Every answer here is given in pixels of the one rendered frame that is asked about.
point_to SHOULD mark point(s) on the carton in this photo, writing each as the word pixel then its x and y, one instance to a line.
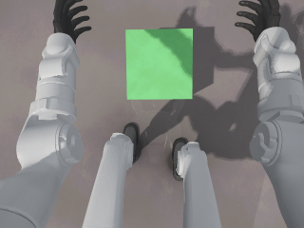
pixel 159 64

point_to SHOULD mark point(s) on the robot right forearm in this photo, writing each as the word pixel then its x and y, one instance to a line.
pixel 279 79

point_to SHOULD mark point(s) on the robot left hand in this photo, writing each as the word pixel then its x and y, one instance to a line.
pixel 63 22

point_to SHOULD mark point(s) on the robot right upper arm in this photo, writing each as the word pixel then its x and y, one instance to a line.
pixel 279 147

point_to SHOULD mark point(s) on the robot left upper arm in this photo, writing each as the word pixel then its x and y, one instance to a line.
pixel 46 153

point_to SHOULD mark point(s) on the right robot foot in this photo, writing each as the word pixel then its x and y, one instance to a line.
pixel 177 145

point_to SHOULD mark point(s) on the robot right hand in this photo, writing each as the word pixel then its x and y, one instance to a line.
pixel 268 16

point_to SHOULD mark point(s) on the left robot thigh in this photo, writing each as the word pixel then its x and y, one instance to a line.
pixel 106 204

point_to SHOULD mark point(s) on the robot left forearm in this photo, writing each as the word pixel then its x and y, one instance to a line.
pixel 56 85

